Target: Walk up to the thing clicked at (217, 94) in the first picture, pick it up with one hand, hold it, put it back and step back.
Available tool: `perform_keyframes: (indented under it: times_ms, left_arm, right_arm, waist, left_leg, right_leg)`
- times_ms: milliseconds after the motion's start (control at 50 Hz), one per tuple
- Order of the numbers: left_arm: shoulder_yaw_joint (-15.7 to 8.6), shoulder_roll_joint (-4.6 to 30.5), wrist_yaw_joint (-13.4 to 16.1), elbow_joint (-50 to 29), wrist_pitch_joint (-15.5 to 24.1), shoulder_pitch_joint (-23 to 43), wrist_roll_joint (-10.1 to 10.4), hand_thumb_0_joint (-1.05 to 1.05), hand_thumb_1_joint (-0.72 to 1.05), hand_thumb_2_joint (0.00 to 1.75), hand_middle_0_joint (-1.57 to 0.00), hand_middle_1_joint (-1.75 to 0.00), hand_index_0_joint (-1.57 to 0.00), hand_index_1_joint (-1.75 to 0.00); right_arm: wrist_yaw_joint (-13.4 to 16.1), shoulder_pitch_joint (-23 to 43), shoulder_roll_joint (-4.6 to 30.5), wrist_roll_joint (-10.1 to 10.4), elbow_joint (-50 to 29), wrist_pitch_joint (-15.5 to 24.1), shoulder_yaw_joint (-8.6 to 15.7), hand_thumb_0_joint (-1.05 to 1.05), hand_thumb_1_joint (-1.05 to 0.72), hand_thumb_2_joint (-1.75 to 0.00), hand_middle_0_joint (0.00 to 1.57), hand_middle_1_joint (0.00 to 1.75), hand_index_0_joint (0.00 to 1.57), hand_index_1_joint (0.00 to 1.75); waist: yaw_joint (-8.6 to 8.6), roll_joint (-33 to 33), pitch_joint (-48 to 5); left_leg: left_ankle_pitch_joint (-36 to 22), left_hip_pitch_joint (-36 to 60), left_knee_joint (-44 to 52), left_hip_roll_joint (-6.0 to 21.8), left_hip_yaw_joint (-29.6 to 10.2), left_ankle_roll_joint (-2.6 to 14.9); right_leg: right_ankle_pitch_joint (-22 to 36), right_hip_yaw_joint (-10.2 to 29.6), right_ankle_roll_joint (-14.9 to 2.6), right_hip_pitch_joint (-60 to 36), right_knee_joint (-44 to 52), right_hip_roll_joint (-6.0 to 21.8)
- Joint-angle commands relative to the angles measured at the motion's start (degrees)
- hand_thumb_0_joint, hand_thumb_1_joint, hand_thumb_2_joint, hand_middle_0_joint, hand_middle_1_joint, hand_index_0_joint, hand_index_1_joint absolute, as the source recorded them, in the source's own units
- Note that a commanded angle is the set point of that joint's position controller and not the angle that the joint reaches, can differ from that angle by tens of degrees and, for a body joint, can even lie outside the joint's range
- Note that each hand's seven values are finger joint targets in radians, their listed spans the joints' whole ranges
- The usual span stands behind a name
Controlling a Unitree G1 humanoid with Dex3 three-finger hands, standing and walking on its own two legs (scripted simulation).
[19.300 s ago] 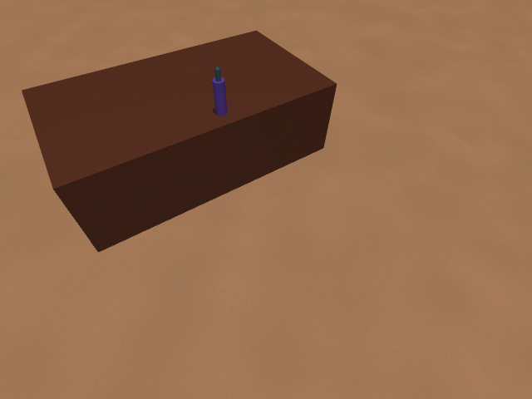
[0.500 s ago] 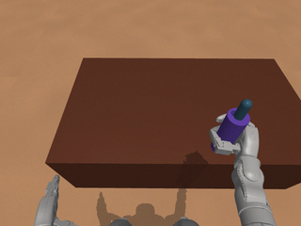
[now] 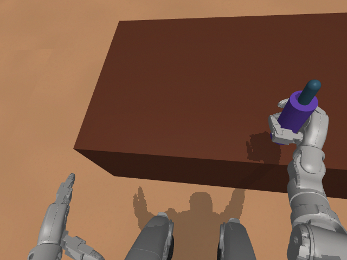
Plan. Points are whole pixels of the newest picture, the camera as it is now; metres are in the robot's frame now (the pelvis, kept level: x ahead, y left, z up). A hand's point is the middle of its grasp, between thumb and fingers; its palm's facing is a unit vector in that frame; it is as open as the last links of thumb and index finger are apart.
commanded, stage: crouch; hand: right
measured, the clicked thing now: (294, 114) +0.44 -0.20 +0.02
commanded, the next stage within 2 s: lower in 0.66 s
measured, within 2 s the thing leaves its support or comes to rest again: rests again in 1.64 s
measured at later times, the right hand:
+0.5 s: hand (278, 120) +0.48 -0.21 -0.07, palm faces +0.27 +0.96 -0.02, open 6.8 cm
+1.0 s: hand (274, 125) +0.48 -0.21 -0.12, palm faces +0.26 +0.97 +0.00, open 6.8 cm
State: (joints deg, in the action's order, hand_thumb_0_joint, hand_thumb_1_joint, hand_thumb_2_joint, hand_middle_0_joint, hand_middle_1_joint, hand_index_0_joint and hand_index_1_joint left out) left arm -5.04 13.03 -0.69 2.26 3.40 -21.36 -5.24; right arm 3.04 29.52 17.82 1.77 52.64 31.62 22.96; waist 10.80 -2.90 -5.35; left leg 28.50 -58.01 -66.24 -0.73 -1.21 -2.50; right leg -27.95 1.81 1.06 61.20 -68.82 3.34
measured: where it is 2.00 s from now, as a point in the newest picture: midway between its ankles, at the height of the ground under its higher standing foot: outside the picture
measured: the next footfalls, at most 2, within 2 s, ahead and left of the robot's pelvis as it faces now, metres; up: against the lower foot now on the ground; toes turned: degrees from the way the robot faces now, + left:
none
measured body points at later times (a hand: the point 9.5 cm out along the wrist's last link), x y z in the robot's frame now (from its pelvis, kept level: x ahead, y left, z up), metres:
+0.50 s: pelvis +0.01 +0.00 -0.04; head +0.16 -0.06 +0.38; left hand +0.17 +0.27 +0.00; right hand +0.46 -0.26 -0.07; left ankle +0.03 +0.15 -0.64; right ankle +0.04 -0.13 -0.64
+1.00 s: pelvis -0.01 +0.00 -0.07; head +0.17 -0.07 +0.34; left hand +0.16 +0.27 +0.01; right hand +0.46 -0.26 -0.11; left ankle +0.03 +0.15 -0.64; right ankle +0.04 -0.13 -0.64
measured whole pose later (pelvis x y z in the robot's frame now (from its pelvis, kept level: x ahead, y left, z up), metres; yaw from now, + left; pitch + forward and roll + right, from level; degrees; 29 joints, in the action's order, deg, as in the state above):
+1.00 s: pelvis -0.01 +0.00 -0.07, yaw +2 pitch +29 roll +6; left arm -5.0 16.1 -4.2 -15.1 2.1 -24.0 -6.4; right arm 0.4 38.2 28.6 -2.4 65.3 35.4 33.7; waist 18.3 -2.0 -8.7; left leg 33.4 -77.7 -81.5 -2.6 1.6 -2.1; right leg -33.4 5.7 1.8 82.4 -86.0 4.5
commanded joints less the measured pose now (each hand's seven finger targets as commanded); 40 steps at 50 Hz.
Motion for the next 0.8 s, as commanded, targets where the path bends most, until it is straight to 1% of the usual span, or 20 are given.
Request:
perform_keyframes:
  times_ms: [0,20,80,100,120,140,180,220,240,300,360,440,480,500,540,580,620,680,740,780]
  left_arm:
    - [-7.0,10.7,0.6,-13.0,2.4,-1.9,-0.4,0.0,-0.53,0.05,-0.05,-0.06,-0.06,-0.05]
    - [-6.7,10.9,0.4,-13.7,2.3,-2.0,-0.4,0.0,-0.53,0.04,-0.05,-0.06,-0.06,-0.05]
    - [-5.6,9.8,-0.5,-14.3,1.7,-3.8,-1.1,0.0,-0.52,0.04,-0.05,-0.06,-0.06,-0.04]
    - [-4.0,8.5,-0.8,-15.1,1.6,-3.3,-1.0,0.0,-0.51,0.03,-0.05,-0.06,-0.06,-0.04]
    - [-4.9,8.9,-0.9,-17.5,1.7,-3.3,-0.8,0.0,-0.51,0.03,-0.05,-0.06,-0.07,-0.04]
    - [-5.4,10.0,-0.8,-20.6,1.8,-1.2,-0.9,0.0,-0.51,0.04,-0.05,-0.06,-0.06,-0.04]
    - [-7.2,11.3,-0.8,-20.4,1.4,-2.8,-1.2,0.0,-0.51,0.04,-0.05,-0.06,-0.06,-0.04]
    - [-7.1,11.4,-0.8,-20.5,1.5,-4.0,-1.2,0.0,-0.52,0.04,-0.05,-0.06,-0.06,-0.04]
    - [-7.6,11.6,-0.8,-18.1,1.2,-5.6,-1.3,0.0,-0.53,0.05,-0.05,-0.06,-0.06,-0.05]
    - [-8.1,12.0,-0.9,-20.6,1.3,-4.6,-1.3,0.0,-0.53,0.05,-0.05,-0.06,-0.06,-0.05]
    - [-7.4,11.3,-1.2,-19.9,1.1,-6.1,-1.2,0.0,-0.53,0.05,-0.05,-0.06,-0.06,-0.05]
    - [-7.9,12.2,-1.4,-21.0,1.0,-5.0,-1.3,0.0,-0.53,0.05,-0.05,-0.05,-0.06,-0.04]
    - [-8.5,12.3,-1.5,-19.4,0.7,-5.6,-1.3,0.0,-0.53,0.04,-0.04,-0.05,-0.05,-0.04]
    - [-8.1,12.2,-1.6,-19.6,0.6,-6.1,-1.3,0.0,-0.52,0.04,-0.04,-0.05,-0.05,-0.04]
    - [-7.6,11.9,-1.8,-21.6,0.5,-5.6,-1.0,0.0,-0.52,0.04,-0.04,-0.05,-0.06,-0.04]
    - [-6.4,10.9,-2.0,-23.1,0.3,-5.1,-1.0,0.0,-0.52,0.04,-0.04,-0.05,-0.06,-0.04]
    - [-6.2,10.7,-1.9,-22.1,0.2,-5.9,-0.8,0.0,-0.52,0.03,-0.04,-0.05,-0.06,-0.03]
    - [-8.5,13.1,-1.6,-23.6,0.4,-5.0,-0.9,0.0,-0.52,0.03,-0.04,-0.05,-0.06,-0.03]
    - [-7.2,11.9,-1.8,-24.7,0.8,-5.6,-0.9,0.0,-0.52,0.03,-0.04,-0.05,-0.06,-0.03]
    - [-7.3,11.9,-1.8,-23.7,1.0,-6.3,-0.7,0.0,-0.54,0.05,-0.05,-0.05,-0.05,-0.05]
  right_arm:
    - [0.3,25.5,11.3,-0.7,-10.8,7.3,2.2,0.0,-0.47,-1.35,1.36,1.46,1.39,1.46]
    - [0.2,24.3,12.9,-1.0,-7.0,7.1,3.9,0.0,-0.47,-1.34,1.36,1.45,1.39,1.45]
    - [0.1,23.3,11.9,-1.5,-4.4,7.6,4.4,0.0,-0.46,-1.32,1.33,1.43,1.36,1.43]
    - [0.4,25.1,13.8,-1.5,-6.9,8.2,5.4,0.0,-0.46,-1.31,1.33,1.41,1.36,1.41]
    - [0.4,25.7,14.9,-1.8,-6.7,8.5,6.1,0.0,-0.47,-1.3,1.33,1.41,1.36,1.41]
    - [0.6,27.7,16.2,-1.9,-10.2,9.0,6.6,0.0,-0.46,-1.3,1.33,1.41,1.36,1.41]
    - [0.8,28.6,15.6,-1.8,-9.5,9.2,6.6,0.0,-0.48,-1.32,1.35,1.43,1.37,1.43]
    - [0.7,29.1,17.3,-2.0,-10.5,9.3,7.2,0.0,-0.49,-1.34,1.37,1.45,1.4,1.45]
    - [0.8,28.6,18.7,-2.3,-8.4,9.3,8.0,0.0,-0.5,-1.35,1.38,1.46,1.41,1.46]
    - [0.4,29.7,18.2,-2.4,-11.6,9.7,7.3,0.0,-0.52,-1.35,1.39,1.46,1.41,1.46]
    - [-0.6,28.2,15.6,-2.4,-9.6,9.2,5.4,0.0,-0.53,-1.34,1.39,1.46,1.41,1.46]
    - [-1.3,28.2,19.5,-2.7,-9.7,8.5,7.8,0.0,-0.51,-1.35,1.39,1.47,1.41,1.47]
    - [-1.5,27.7,16.9,-2.3,-8.6,7.9,6.8,0.0,-0.49,-1.34,1.39,1.46,1.41,1.46]
    - [-1.5,27.8,16.7,-2.1,-9.3,7.8,6.7,0.0,-0.5,-1.34,1.39,1.47,1.41,1.47]
    - [-1.3,28.4,19.9,-2.3,-8.5,7.9,8.9,0.0,-0.52,-1.36,1.41,1.48,1.43,1.48]
    - [-1.6,27.4,18.4,-2.7,-6.9,7.6,7.7,0.0,-0.52,-1.34,1.4,1.46,1.41,1.46]
    - [-1.6,28.6,20.3,-2.8,-6.9,7.9,8.6,0.0,-0.53,-1.34,1.4,1.46,1.41,1.46]
    - [-1.7,28.9,23.1,-3.0,-6.7,8.0,10.6,0.0,-0.53,-1.35,1.4,1.47,1.42,1.47]
    - [-2.1,30.9,20.9,-2.3,-7.4,8.2,9.3,0.0,-0.52,-1.37,1.42,1.49,1.44,1.49]
    - [-2.2,30.4,22.2,-2.3,-5.5,8.4,10.2,0.0,-0.55,-1.37,1.42,1.49,1.44,1.49]
  waist:
    - [-0.08,12.7,-32.2]
    - [-0.01,12.8,-30.9]
    - [0.42,13.3,-29.4]
    - [-0.67,14.0,-30.3]
    - [0.62,13.4,-31.4]
    - [0.29,14.6,-35.0]
    - [2.03,14.8,-34.5]
    - [1.91,16.5,-36.2]
    - [2.3,16.6,-33.1]
    - [3.65,17.0,-36.1]
    - [4.09,18.7,-36.9]
    - [3.69,19.2,-39.1]
    - [4.88,18.3,-37.1]
    - [4.01,19.2,-36.8]
    - [3.55,19.2,-37.5]
    - [4.16,17.0,-36.2]
    - [4.06,17.8,-35.0]
    - [4.37,17.9,-35.3]
    - [5.46,18.4,-36.5]
    - [5.4,18.2,-35.5]
  left_leg:
    - [-13.3,3.9,4.4,-1.8,3.9,2.85]
    - [-13.3,3.0,3.7,-1.8,4.1,2.8]
    - [-12.9,1.1,1.8,-1.8,4.4,3.09]
    - [-12.2,2.0,1.8,-1.9,4.0,3.29]
    - [-12.3,2.3,1.7,-1.9,4.0,3.18]
    - [-13.6,3.4,1.2,-1.8,3.8,3.24]
    - [-14.1,2.1,0.8,-2.1,3.9,3.22]
    - [-16.1,1.9,0.0,-2.2,3.9,3.28]
    - [-14.7,-0.2,-0.1,-2.4,4.0,3.28]
    - [-16.7,0.0,-1.0,-2.3,3.8,3.16]
    - [-18.8,-0.9,-2.0,-2.5,3.9,3.1]
    - [-21.5,-0.7,-2.9,-2.4,3.7,2.71]
    - [-21.7,-1.3,-3.2,-2.5,3.8,2.69]
    - [-20.5,-2.2,-3.5,-2.5,4.0,2.92]
    - [-19.2,-1.7,-3.2,-2.5,4.1,3.04]
    - [-18.3,-0.6,-3.1,-2.6,3.9,2.94]
    - [-16.1,-2.5,-3.2,-2.5,3.7,3.07]
    - [-14.8,-2.7,-3.3,-2.6,3.9,3.1]
    - [-15.8,-2.8,-3.6,-2.6,3.7,3.05]
    - [-15.4,-3.7,-4.1,-2.6,3.6,3.04]
  right_leg:
    - [16.0,1.3,-0.09,-23.5,7.3,-0.7]
    - [16.3,1.5,0.08,-22.5,6.9,-0.7]
    - [16.3,1.7,0.22,-19.3,5.4,-0.5]
    - [14.6,1.3,0.08,-17.6,5.0,-0.8]
    - [14.3,1.3,-0.12,-18.1,4.4,-0.7]
    - [15.3,1.1,-0.06,-19.2,3.8,-0.7]
    - [16.0,1.1,-0.26,-18.8,2.7,-0.7]
    - [19.0,1.0,-0.29,-19.6,1.4,-0.6]
    - [17.9,1.0,-0.4,-18.3,1.0,-0.6]
    - [19.6,1.3,-0.71,-18.5,-1.0,-0.3]
    - [22.5,1.4,-0.67,-18.8,-2.3,-0.3]
    - [25.0,1.5,-0.92,-17.8,-4.3,-0.2]
    - [24.1,1.6,-0.98,-15.7,-4.6,-0.2]
    - [24.0,1.7,-0.83,-16.0,-4.2,-0.1]
    - [22.2,1.8,-0.76,-15.8,-4.0,-0.3]
    - [18.7,1.6,-1.07,-12.4,-4.0,-0.5]
    - [16.2,1.5,-1.01,-11.6,-4.0,-0.5]
    - [14.8,1.8,-1.05,-11.8,-3.8,-0.5]
    - [15.5,1.8,-1.26,-11.7,-4.9,-0.4]
    - [15.3,1.8,-1.29,-10.3,-5.6,-0.5]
